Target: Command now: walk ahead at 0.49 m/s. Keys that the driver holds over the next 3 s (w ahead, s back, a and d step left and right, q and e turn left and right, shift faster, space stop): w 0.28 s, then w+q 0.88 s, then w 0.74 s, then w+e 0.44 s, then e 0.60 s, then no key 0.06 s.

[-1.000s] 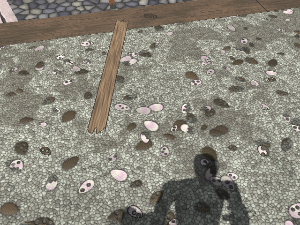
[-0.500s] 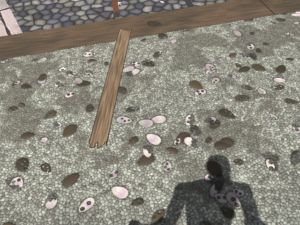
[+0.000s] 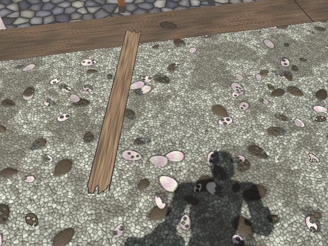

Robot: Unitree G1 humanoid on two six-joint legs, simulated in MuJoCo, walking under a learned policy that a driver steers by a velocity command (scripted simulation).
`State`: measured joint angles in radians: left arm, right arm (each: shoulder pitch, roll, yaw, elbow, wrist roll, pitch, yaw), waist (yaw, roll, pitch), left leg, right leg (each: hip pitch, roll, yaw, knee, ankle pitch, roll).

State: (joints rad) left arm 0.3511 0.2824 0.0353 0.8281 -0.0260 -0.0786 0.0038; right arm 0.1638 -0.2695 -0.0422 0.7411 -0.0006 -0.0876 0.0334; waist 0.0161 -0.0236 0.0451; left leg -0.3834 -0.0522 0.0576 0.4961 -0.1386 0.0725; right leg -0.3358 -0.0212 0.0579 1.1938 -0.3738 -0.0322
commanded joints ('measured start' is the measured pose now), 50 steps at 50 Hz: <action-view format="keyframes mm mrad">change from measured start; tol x32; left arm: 1 8 93 27 -77 8 -13 4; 16 -410 57 5 -216 10 -26 -37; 23 110 205 72 -106 36 -21 -17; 50 -174 152 45 -125 -14 -53 -12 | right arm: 1 47 -93 -27 -32 -14 -20 -1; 22 331 -19 16 46 6 12 -32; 43 -131 -68 -25 -147 21 55 26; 50 256 -238 -93 -96 18 36 2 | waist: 1 -3 84 -90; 18 -73 87 15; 23 106 -211 -453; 42 51 -12 57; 50 -145 129 -312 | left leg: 1 235 271 -370 -323 7 177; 18 424 300 -224 -244 228 113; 20 376 237 -190 -29 430 75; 24 -390 73 -199 809 -368 -42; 37 -269 174 -93 285 181 -67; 46 45 12 68 102 -42 70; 49 786 391 -912 -171 -246 376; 50 731 372 -799 -220 -211 309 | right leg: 1 -235 -114 46 6 108 0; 17 -282 -50 -19 -693 374 11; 21 374 -126 52 -695 349 -98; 23 750 -417 649 -850 84 -264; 29 191 -248 83 -1038 303 -155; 38 261 -239 -189 -1077 434 -140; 46 403 -246 -297 -614 1024 -58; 49 -387 64 -24 198 -252 58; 50 -488 9 35 212 -164 36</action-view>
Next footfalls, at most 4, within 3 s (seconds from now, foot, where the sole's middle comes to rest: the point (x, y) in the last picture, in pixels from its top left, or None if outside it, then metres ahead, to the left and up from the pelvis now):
0.42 right None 0.41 -0.15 -0.77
0.94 left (136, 203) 0.63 0.15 -0.77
1.44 right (152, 136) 0.98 0.10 -0.77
1.98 left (82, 117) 1.09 0.46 -0.77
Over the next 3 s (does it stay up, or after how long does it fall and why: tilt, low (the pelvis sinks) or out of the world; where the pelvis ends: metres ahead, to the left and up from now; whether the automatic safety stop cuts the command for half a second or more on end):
stays up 1.39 0.45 0.01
